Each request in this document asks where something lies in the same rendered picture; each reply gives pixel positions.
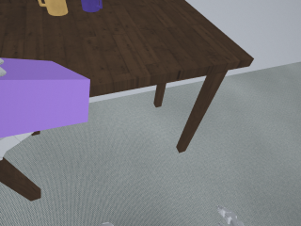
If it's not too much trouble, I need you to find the right robot hand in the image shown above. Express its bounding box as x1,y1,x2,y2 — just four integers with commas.
216,205,245,226

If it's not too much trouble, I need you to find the table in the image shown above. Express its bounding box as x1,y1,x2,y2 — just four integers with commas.
0,0,254,202

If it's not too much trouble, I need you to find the left robot hand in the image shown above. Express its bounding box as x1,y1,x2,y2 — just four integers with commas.
0,58,34,161

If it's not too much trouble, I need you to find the sponge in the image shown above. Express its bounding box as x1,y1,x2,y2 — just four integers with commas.
0,57,90,138

